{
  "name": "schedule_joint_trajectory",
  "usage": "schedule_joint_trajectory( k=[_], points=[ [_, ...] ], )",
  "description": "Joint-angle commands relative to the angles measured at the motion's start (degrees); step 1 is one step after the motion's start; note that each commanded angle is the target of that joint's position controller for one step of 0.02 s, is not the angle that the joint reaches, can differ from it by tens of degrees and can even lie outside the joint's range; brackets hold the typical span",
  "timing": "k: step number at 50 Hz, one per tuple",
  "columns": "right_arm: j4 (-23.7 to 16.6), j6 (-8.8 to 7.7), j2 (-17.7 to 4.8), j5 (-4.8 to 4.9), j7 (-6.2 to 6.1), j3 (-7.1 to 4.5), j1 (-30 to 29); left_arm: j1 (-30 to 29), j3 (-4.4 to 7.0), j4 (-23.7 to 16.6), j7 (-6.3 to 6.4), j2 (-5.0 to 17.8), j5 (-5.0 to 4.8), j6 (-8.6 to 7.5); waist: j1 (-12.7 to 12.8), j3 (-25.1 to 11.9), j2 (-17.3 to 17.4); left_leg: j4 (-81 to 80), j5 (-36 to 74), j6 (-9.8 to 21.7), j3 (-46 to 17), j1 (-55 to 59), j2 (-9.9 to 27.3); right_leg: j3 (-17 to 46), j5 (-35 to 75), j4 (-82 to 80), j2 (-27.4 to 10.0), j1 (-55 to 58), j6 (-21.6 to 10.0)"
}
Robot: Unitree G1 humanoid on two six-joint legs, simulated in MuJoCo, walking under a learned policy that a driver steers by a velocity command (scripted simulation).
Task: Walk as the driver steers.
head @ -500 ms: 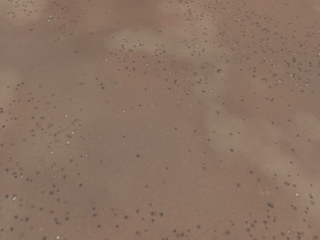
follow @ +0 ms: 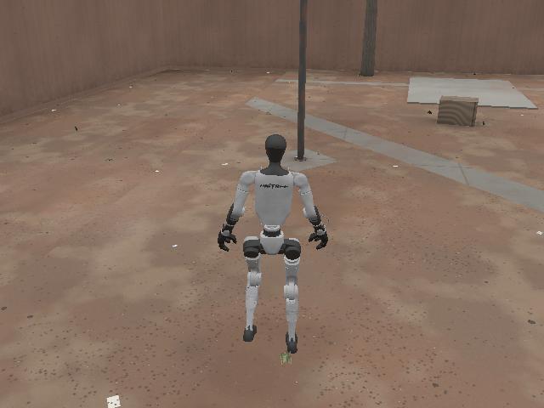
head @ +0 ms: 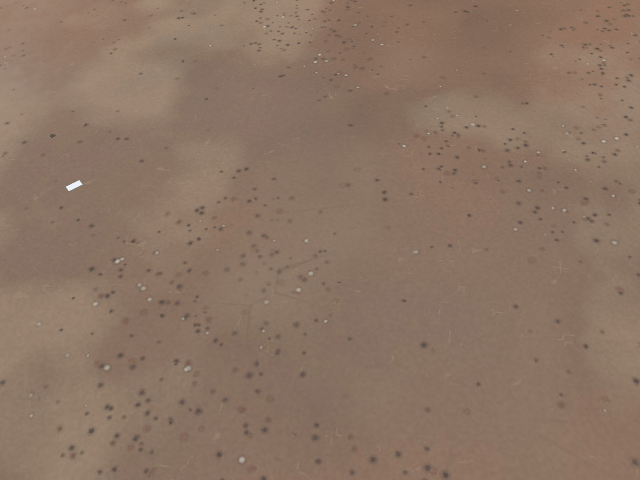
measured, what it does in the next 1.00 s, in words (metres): walks ahead: left foot, then right foot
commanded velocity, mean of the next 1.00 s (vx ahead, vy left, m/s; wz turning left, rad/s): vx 0.44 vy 0.00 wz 0.09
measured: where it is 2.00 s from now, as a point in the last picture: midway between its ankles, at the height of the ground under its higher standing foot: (319, 266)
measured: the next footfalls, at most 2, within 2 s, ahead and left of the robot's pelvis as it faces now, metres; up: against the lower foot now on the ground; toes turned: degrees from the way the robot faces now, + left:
left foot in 0.22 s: +0.11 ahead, +0.15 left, +0.00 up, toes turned +3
right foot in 0.72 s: +0.48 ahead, -0.06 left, +0.00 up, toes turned +1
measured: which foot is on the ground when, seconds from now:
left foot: up 0.00-0.20, down 0.22-0.72, up 0.74-1.00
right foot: down 0.00-0.24, up 0.26-0.70, down 0.72-1.00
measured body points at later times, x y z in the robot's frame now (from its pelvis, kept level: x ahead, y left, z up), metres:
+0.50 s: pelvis +0.16 +0.06 +0.00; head +0.18 +0.08 +0.45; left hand +0.32 +0.34 -0.11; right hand +0.20 -0.21 -0.11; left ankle +0.07 +0.15 -0.74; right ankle +0.30 -0.10 -0.68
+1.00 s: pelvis +0.45 +0.03 +0.00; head +0.47 +0.02 +0.45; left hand +0.48 +0.31 -0.12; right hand +0.63 -0.23 -0.09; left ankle +0.55 +0.21 -0.67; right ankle +0.44 -0.06 -0.74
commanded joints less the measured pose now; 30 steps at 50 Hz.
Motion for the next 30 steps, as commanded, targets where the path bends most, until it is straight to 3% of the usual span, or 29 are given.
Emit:
schedule_joint_trajectory(
  k=[1, 4, 7, 9, 10, 11, 12, 13, 14, 15, 17, 21, 26, 30],
  points=[
    [-5.4, -2.43, -1.8, 0.02, 0.54, 0.09, -5.1, 1.7, 1.75, -2.4, 0.22, 9.1, -0.04, -1.40, 2.5, 0.7, -11.1, -5.0, 3.2, -0.8, 1.6, -10.6, 2.8, 15.1, -12.0, -13.6, -13.2, 8.7, -10.0],
    [-6.0, -3.85, -0.1, -0.20, 1.06, 1.21, -6.9, 2.0, 2.08, -2.2, -0.39, 11.0, -0.62, -1.82, 2.9, 1.1, -11.6, -16.4, 4.2, 0.0, 5.3, -2.8, 4.3, 11.2, -6.8, -13.9, -12.9, 5.1, -10.0],
    [-6.0, -4.64, -1.1, 0.39, 1.59, 1.22, -6.4, 4.0, 2.41, -1.4, -1.45, 12.7, -1.29, -1.83, 2.8, 1.8, -11.9, -24.5, 3.6, 1.5, 7.7, 5.6, 3.3, 9.9, -5.9, -12.8, -13.7, 1.0, -10.5],
    [-4.6, -4.90, -1.5, 0.69, 1.73, 0.92, -2.1, 3.5, 2.14, -1.1, -2.02, 12.5, -2.01, -1.48, -0.3, 1.6, -10.8, -32.3, 9.2, 3.3, 9.0, 14.7, 2.1, 9.1, -5.6, -10.0, -13.8, -2.7, -9.6],
    [-3.1, -4.76, -2.3, 0.79, 1.48, 0.38, 1.9, 3.8, 1.56, -0.9, -2.22, 11.1, -1.83, -1.47, -2.3, 0.3, -9.6, -34.2, 10.0, 4.2, 9.1, 21.8, 1.2, 8.1, -4.1, -6.8, -12.9, -5.7, -8.5],
    [-1.7, -4.63, -3.9, 1.02, 0.93, -0.49, 7.9, 3.3, 0.54, -0.8, -2.42, 8.4, -1.18, -1.79, -5.6, -2.5, -7.9, -34.9, 9.6, 5.6, 5.9, 30.8, 3.1, 5.0, -1.1, 0.6, -10.6, -9.9, -6.0],
    [-1.0, -4.54, -8.5, 0.07, 0.17, -1.47, 15.8, 1.2, -1.28, -2.9, -2.84, 3.2, 0.49, -2.37, -8.3, -7.7, 4.7, -39.0, 8.2, 9.4, -11.1, 40.9, 16.3, -1.6, -7.8, 22.1, -4.8, -18.8, -1.6],
    [-1.0, -4.87, -13.6, -0.60, 0.80, -2.55, 17.6, 1.3, -0.96, -5.7, -2.31, 3.9, -0.74, -3.70, -7.4, -8.1, 15.5, -46.6, -5.3, 18.4, -33.4, 42.7, 25.6, -1.3, -18.9, 36.4, 0.6, -33.6, 0.0],
    [-1.3, -5.68, -8.7, -0.45, 1.38, -1.22, 15.1, 0.2, 0.40, -5.3, -2.19, 9.3, -1.93, -4.26, -7.2, -3.9, 8.8, -48.1, -11.1, 19.4, -32.8, 39.1, 24.9, 2.8, -17.5, 44.0, -3.3, -37.7, -0.7],
    [-1.6, -6.22, -5.4, -0.59, 1.62, -0.11, 12.4, -0.3, 0.71, -5.2, -2.59, 10.1, -2.48, -4.42, -5.7, 0.0, 7.6, -48.4, -11.1, 17.6, -26.2, 36.1, 21.9, 3.0, -11.5, 44.7, -5.4, -39.2, -1.9],
    [-2.2, -6.49, -3.1, -0.74, 1.92, 0.67, 7.9, -0.5, 0.67, -4.1, -2.78, 8.7, -0.98, -4.31, -3.5, 3.1, 4.1, -50.3, 1.0, 15.5, -17.0, 30.5, 17.4, 2.6, -3.3, 40.7, -7.6, -36.9, -1.6],
    [-1.6, -6.83, -3.3, -0.69, 1.29, 0.52, 7.7, -1.6, -0.06, -4.2, -3.35, 5.9, -0.30, -3.37, -2.1, 2.3, 2.2, -52.4, 22.4, 14.9, -6.4, 27.4, 14.3, 0.7, 6.6, 33.8, -7.5, -33.7, 1.2],
    [1.0, -6.57, -4.9, -0.23, 0.35, 0.07, 11.2, -11.7, -1.57, -7.4, -4.00, 3.3, -0.62, -3.65, -4.9, 4.4, 1.9, -53.9, 23.4, 13.4, 0.3, 24.0, 12.4, -1.6, 18.9, 14.8, -4.4, -27.1, 2.2],
    [3.5, -6.16, -5.8, 0.42, 0.19, -0.33, 13.9, -16.3, -1.53, -9.5, -5.19, 4.4, -1.01, -4.12, -5.0, 6.0, 1.7, -52.2, 25.2, 12.8, -0.1, 29.5, 15.7, -0.7, 18.5, 8.1, -3.1, -26.3, -0.3]
  ],
)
